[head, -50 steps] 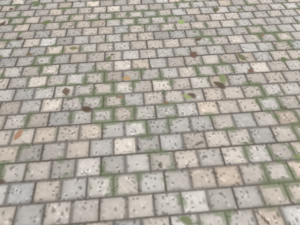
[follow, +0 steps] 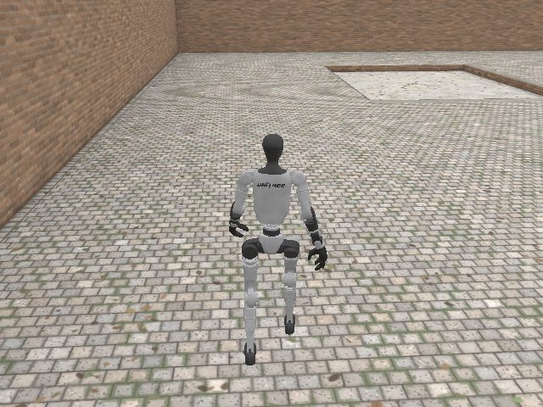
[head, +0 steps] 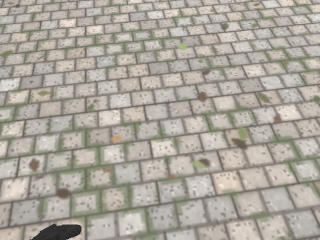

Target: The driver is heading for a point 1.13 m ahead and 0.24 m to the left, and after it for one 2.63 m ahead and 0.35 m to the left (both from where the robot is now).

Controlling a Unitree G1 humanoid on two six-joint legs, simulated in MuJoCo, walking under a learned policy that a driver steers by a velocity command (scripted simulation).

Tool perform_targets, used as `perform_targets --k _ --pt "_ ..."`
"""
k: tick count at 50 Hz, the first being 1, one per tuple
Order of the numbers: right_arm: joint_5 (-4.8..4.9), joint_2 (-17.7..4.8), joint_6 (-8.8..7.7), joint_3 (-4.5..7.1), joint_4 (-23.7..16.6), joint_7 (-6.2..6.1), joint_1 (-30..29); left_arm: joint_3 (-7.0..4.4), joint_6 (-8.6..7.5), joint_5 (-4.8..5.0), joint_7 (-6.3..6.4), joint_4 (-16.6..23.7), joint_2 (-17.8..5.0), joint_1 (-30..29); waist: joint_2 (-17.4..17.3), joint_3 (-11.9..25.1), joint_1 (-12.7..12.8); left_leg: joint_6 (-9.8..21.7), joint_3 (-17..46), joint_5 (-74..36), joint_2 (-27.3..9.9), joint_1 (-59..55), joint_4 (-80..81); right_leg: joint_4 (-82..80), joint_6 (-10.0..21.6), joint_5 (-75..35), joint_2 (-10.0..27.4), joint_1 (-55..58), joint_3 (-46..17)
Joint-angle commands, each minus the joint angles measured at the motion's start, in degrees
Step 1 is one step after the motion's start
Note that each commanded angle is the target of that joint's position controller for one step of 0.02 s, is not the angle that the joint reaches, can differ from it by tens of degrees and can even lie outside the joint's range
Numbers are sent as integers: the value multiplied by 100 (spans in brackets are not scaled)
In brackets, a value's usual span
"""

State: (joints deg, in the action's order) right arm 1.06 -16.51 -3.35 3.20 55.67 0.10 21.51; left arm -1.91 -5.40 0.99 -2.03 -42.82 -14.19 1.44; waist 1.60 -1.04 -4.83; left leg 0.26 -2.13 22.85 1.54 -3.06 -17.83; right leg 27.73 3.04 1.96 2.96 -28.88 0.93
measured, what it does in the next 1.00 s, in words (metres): walks ahead, turning left: left foot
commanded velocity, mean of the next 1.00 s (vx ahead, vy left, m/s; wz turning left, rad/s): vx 0.47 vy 0.00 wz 0.28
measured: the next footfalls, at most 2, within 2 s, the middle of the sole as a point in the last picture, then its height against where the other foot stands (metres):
left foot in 0.56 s outside the picture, level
right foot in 1.02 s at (145, 169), level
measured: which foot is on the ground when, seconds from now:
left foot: down 0.00-0.02, up 0.04-0.54, down 0.56-1.00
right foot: down 0.00-0.58, up 0.60-1.00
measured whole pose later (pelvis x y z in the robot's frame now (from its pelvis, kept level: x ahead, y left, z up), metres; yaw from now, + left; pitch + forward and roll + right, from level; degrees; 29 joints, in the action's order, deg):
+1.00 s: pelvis +0.56 +0.07 +0.01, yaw +20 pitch +2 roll +1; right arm 0.5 -15.7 -2.1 3.6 45.4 -1.3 19.3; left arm -2.5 -6.7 -1.1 -1.3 -41.7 -15.6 2.1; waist 2.5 -1.3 -4.4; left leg 4.6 8.1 20.3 6.9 4.6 -23.5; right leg 27.4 -0.2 -6.3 0.8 -31.8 -2.6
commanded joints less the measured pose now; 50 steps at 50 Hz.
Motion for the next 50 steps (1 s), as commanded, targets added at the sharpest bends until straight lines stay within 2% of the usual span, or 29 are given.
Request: perform_targets --k 1,2,3,4,5,6,7,8,10,12,17,22,24,25,26,27,28,29,30,31,32,33,34,35,38,40,44,47,50 --pt "-139 -621 1 35 -455 -49 -159 -520 -58 -84 85 -208 -1505 2197 71 1648 1292 517 115 -3244 -887 1415 -3156 170 700 -110 858 3415 -992" --pt "-91 74 -136 -154 -489 13 559 -590 -19 -82 46 -364 -1851 2432 1636 2297 881 181 163 562 186 3741 -4991 -494 1564 1166 2003 5241 -3716" --pt "36 -573 -254 -19 -432 40 175 -421 -19 -50 38 -286 -1222 2396 1026 2131 1132 261 899 1025 -61 4411 -5624 -917 1398 1754 1914 5165 -4073" --pt "161 -830 -327 57 -613 63 -355 -343 -27 -58 58 -216 -1022 1943 744 1306 1079 342 801 539 -338 4760 -5706 -1012 1169 1467 1736 4477 -3225" --pt "134 -773 -346 43 -666 35 -625 -307 -27 -82 63 -138 -943 1524 277 853 908 326 637 25 -618 4596 -5487 -1141 1078 797 1525 3673 -2595" --pt "36 -722 -323 70 -683 16 -760 -273 -33 -113 48 -115 -805 1248 99 505 752 284 605 -294 -787 4401 -5145 -1323 1047 293 1327 3009 -2141" --pt "11 -649 -261 82 -667 19 -647 -239 -59 -163 41 -110 -704 1115 236 448 557 261 656 -519 -935 4040 -4937 -1490 1008 43 1195 2608 -1854" --pt "9 -534 -192 70 -638 18 -551 -237 -83 -150 27 -133 -668 1077 266 408 468 218 640 -615 -969 3852 -4773 -1663 1032 -45 1110 2390 -1678" --pt "-19 -382 -84 43 -661 2 -586 -263 -133 -101 36 -225 -761 1121 231 248 375 109 572 -809 -1018 3877 -4417 -1905 1097 -324 1057 2109 -1321" --pt "-55 -360 -45 34 -782 -3 -911 -304 -129 -116 94 -322 -888 1234 144 73 414 -14 557 -1316 -1047 4199 -3872 -2073 1112 -481 1044 2118 -1006" --pt "-10 -229 -80 -24 -1008 97 -1714 -324 -101 -133 200 -516 -995 1466 161 -172 717 10 366 -2828 -824 3999 -2279 -2279 778 -351 823 2166 -28" --pt "21 -246 -83 -37 -1383 238 -2348 -370 13 -62 239 -763 -1063 1785 96 -382 916 237 319 -2600 -664 4307 -1623 -2015 639 -547 1195 3187 320" --pt "12 -305 -86 -11 -1504 318 -2369 -403 100 -33 272 -774 -1128 1728 158 -353 836 386 160 -2079 -558 4258 -1540 -1642 528 -1288 1319 3548 445" --pt "5 -384 -81 31 -1534 344 -2239 -426 142 -28 300 -740 -1210 1635 244 -224 720 478 -12 -1777 -407 3967 -1541 -1294 454 -2219 1323 3628 547" --pt "-3 -510 -64 105 -1513 350 -1932 -451 191 -29 335 -700 -1297 1562 352 40 534 579 -220 -1499 -193 3461 -1583 -741 368 -3271 1289 3663 660" --pt "5 -698 -48 240 -1348 338 -1182 -447 259 -37 375 -653 -1307 1463 312 460 110 724 -390 -1557 74 2475 -1406 289 218 -3920 1120 3458 859" --pt "25 -1089 -22 444 -1108 263 -204 -396 277 -80 426 -558 -1216 1530 35 1004 -290 967 65 -1701 -1 871 -1342 1719 5 -3301 873 2502 952" --pt "27 -1719 22 608 -1070 163 290 -201 154 -222 366 -292 -635 1939 -1268 1617 -67 1838 2743 -1148 -1409 -1221 -1134 3915 -386 61 54 112 927" --pt "42 -1592 -19 512 -1189 189 270 -107 -90 -152 277 -220 -531 1846 -1436 2313 -17 2430 5102 -496 -2106 -2055 -73 5012 -435 3171 -678 -1145 -277" --pt "-1 -1204 -52 406 -1199 187 154 -212 -257 70 184 -94 -940 1314 -1025 1765 -195 2103 4410 -439 -1951 -1774 71 5240 -293 2848 -283 -1762 -725" --pt "1 -988 -80 356 -1247 172 -123 -198 -345 115 169 -10 -962 1021 -650 1142 -90 1873 3557 -789 -1708 -981 68 4903 -180 2338 -17 -1797 -615" --pt "-10 -842 -85 309 -1340 170 -511 -219 -363 -2 213 -17 -939 931 -220 716 163 1709 2979 -1278 -1481 -68 136 4360 -186 1959 206 -1496 -567" --pt "-53 -654 -87 244 -1445 161 -795 -281 -308 -106 256 -25 -1008 942 -237 499 373 1615 2583 -1799 -1290 607 272 3937 -222 1728 362 -1063 -569" --pt "-93 -618 -79 225 -1529 144 -926 -299 -228 -141 257 -3 -988 1010 -378 427 516 1634 2455 -2072 -1188 1026 414 3751 -280 1605 404 -761 -578" --pt "-51 -810 -106 288 -1548 46 -800 -273 -71 -201 287 111 -778 949 -424 298 585 1689 1996 -2719 -1005 1567 599 3001 -536 1161 350 -636 -436" --pt "-24 -883 -99 310 -1503 -33 -614 -238 -56 -204 292 254 -678 550 -430 187 458 1547 1725 -2819 -858 1625 612 2160 -651 400 261 -724 -385" --pt "-26 -796 -12 271 -1351 -114 -225 -148 -150 -180 177 437 -471 -133 -607 138 103 1116 1232 -3401 -553 1748 299 592 -598 -1129 -142 -4 -141" --pt "-35 -724 68 235 -1225 -154 18 -172 -200 -178 81 545 -572 -333 -677 182 14 992 1479 -3578 -735 1192 -161 116 -416 -1187 -286 39 -224" --pt "-86 -688 129 219 -1242 -188 -126 -250 -258 -241 42 441 -779 100 -763 377 294 854 1807 -4165 -897 609 -961 -214 -127 -685 -339 357 -262"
